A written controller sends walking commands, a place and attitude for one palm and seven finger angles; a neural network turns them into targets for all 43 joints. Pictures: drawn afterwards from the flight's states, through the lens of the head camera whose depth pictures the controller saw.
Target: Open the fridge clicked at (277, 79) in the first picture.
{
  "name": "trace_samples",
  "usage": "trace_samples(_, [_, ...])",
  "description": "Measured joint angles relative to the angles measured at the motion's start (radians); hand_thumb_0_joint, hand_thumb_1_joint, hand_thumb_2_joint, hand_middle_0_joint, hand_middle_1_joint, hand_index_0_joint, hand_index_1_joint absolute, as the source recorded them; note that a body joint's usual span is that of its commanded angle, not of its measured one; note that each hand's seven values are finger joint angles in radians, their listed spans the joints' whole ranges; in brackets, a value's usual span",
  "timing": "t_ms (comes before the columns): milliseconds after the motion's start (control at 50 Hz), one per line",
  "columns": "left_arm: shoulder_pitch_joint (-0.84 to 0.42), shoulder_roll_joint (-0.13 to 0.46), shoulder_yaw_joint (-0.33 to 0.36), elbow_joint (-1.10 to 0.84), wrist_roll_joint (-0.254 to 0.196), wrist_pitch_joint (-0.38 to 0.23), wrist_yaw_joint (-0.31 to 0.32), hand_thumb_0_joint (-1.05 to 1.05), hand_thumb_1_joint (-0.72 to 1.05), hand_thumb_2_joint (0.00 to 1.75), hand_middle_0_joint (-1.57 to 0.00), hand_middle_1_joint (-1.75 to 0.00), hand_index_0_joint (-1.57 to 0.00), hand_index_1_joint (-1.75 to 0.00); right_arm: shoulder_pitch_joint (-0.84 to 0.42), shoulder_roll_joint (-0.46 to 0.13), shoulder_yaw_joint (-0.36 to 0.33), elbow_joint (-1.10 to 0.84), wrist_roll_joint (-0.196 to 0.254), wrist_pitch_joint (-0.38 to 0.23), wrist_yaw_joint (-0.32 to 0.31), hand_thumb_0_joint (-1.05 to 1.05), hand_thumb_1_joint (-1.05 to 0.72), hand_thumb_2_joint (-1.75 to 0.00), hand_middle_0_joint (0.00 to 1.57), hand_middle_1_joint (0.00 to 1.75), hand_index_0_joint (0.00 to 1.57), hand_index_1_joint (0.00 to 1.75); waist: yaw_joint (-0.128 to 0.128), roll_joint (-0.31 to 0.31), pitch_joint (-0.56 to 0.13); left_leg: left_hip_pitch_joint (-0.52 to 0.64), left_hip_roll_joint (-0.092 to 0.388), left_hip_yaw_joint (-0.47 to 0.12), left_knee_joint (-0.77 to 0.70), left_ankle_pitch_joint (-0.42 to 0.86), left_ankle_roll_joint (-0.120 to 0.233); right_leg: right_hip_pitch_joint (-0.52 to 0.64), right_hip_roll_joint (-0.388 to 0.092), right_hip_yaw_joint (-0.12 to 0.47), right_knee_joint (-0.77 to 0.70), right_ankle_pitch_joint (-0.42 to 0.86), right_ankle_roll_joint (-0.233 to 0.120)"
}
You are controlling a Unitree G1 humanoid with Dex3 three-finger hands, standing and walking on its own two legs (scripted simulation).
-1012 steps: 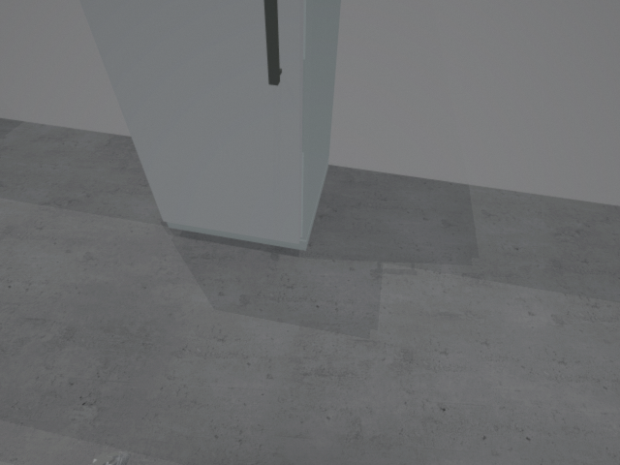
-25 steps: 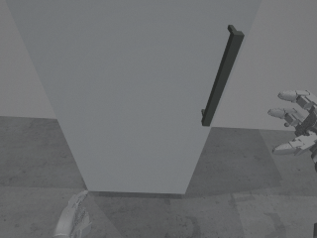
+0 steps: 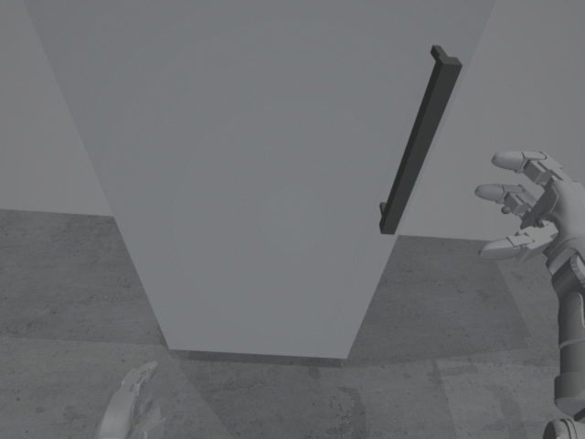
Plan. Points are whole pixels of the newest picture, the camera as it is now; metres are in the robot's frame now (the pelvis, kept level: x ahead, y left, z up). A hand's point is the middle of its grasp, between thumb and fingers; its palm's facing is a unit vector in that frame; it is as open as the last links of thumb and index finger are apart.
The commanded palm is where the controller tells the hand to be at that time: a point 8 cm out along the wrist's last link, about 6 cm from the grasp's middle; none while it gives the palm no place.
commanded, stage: move the hooked fingers beside the handle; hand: right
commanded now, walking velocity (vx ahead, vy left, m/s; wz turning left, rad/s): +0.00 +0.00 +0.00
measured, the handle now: (408, 152) +0.50 -0.14 +0.17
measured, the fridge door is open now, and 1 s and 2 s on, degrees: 0 0 0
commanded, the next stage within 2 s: feel for the door with the fingertips in 1.42 s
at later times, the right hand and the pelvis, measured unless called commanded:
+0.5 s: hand (474, 182) +0.41 -0.20 +0.19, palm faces -0.01 +1.00 -0.02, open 14.0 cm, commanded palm +0.40 -0.26 +0.18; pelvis +0.00 -0.01 +0.00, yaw +0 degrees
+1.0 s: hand (463, 174) +0.44 -0.20 +0.18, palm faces +0.00 +1.00 -0.01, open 14.0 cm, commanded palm +0.41 -0.26 +0.18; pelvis +0.00 -0.01 +0.00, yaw +2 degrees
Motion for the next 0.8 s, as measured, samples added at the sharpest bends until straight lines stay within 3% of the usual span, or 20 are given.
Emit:
trace_samples(580, [0.067, 0.007, 0.021, 0.058, 0.012, 0.047, -0.01, 0.01, 0.91, 0.9, -0.2, -0.3, -0.2, -0.3, -0.252, 0.025, 0.055, 0.3, -0.052, -0.117, -0.086, -0.01, 0.5, -0.3, 0.3, 1.2, 0.3, 1.2, 0.042, 0.014, 0.004, -0.045, 0.001, -0.013, -0.001, 0.016, -0.007, -0.042, 0.001, -0.011, 0.003, 0.007, -0.01])
trace_samples(800, [0.095, 0.007, 0.024, 0.054, 0.016, 0.06, -0.018, 0.01, 0.91, 0.9, -0.2, -0.3, -0.2, -0.3, -0.327, -0.014, 0.025, 0.449, -0.074, -0.193, -0.081, -0.01, 0.5, -0.3, 0.3, 1.2, 0.3, 1.2, 0.064, 0.017, 0.001, -0.082, -0.005, -0.028, 0.009, 0.017, -0.006, -0.072, -0.007, -0.024, 0.013, 0.003, -0.01])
